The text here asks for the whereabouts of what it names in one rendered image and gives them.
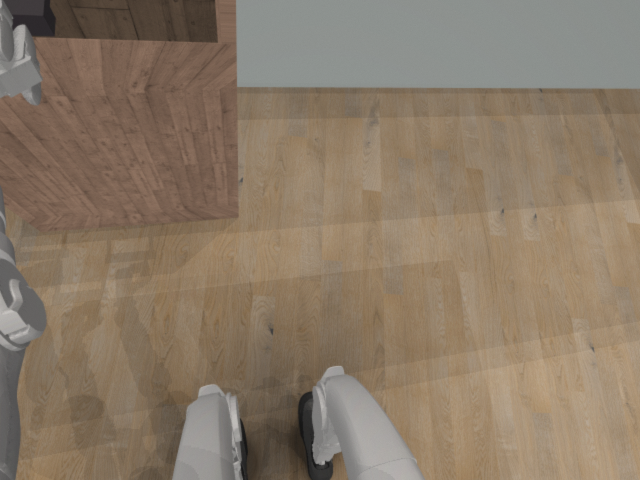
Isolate drawer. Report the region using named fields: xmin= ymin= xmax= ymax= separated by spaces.
xmin=32 ymin=0 xmax=218 ymax=43

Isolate robot right foot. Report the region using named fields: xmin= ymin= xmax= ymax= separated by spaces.
xmin=298 ymin=391 xmax=333 ymax=480

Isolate handle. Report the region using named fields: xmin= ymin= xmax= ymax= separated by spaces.
xmin=3 ymin=0 xmax=56 ymax=37

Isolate right robot thigh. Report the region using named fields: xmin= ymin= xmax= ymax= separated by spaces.
xmin=312 ymin=374 xmax=425 ymax=480

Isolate robot left hand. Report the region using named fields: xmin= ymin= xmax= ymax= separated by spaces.
xmin=0 ymin=0 xmax=43 ymax=106

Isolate left robot upper arm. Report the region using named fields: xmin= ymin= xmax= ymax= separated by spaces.
xmin=0 ymin=258 xmax=47 ymax=480

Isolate cabinet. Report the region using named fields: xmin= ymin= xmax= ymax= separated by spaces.
xmin=0 ymin=0 xmax=239 ymax=232

